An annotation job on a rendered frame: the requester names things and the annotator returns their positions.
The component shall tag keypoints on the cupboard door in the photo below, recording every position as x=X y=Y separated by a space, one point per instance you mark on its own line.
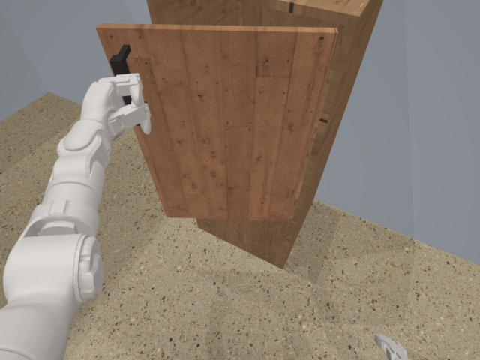
x=233 y=110

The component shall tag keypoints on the robot left forearm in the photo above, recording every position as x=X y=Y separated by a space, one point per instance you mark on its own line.
x=75 y=188

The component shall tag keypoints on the handle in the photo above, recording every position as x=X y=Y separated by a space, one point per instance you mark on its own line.
x=120 y=66

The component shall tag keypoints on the robot left hand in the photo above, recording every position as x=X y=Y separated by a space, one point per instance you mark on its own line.
x=101 y=104

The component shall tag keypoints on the robot right hand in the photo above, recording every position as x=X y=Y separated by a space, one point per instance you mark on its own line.
x=393 y=350

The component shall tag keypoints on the left robot upper arm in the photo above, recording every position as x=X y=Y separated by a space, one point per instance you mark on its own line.
x=48 y=279

